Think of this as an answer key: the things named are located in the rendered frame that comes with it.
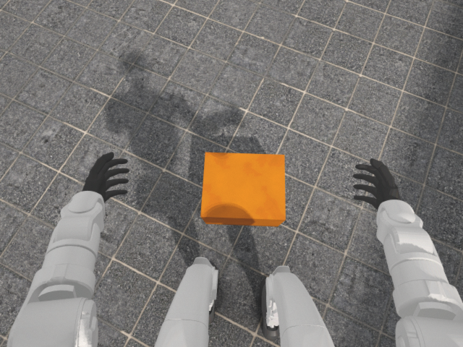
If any left robot upper arm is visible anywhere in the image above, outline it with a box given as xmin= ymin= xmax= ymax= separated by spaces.
xmin=12 ymin=297 xmax=98 ymax=347

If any robot right hand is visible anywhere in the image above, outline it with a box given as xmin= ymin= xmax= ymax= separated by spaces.
xmin=353 ymin=158 xmax=402 ymax=212

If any robot left forearm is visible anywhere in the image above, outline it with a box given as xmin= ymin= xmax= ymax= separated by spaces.
xmin=7 ymin=191 xmax=105 ymax=347

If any robot left hand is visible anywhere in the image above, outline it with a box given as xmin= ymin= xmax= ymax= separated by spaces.
xmin=82 ymin=152 xmax=129 ymax=203

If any left robot foot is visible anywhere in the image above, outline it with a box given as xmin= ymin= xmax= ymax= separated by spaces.
xmin=208 ymin=265 xmax=219 ymax=324

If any carton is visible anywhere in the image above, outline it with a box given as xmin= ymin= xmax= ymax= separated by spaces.
xmin=200 ymin=153 xmax=286 ymax=227

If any robot right shin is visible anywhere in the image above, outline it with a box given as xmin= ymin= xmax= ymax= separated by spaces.
xmin=266 ymin=266 xmax=290 ymax=326

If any robot right forearm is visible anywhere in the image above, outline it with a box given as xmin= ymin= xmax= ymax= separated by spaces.
xmin=376 ymin=200 xmax=463 ymax=322

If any right robot upper arm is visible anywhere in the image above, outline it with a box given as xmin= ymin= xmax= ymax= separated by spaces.
xmin=395 ymin=316 xmax=463 ymax=347

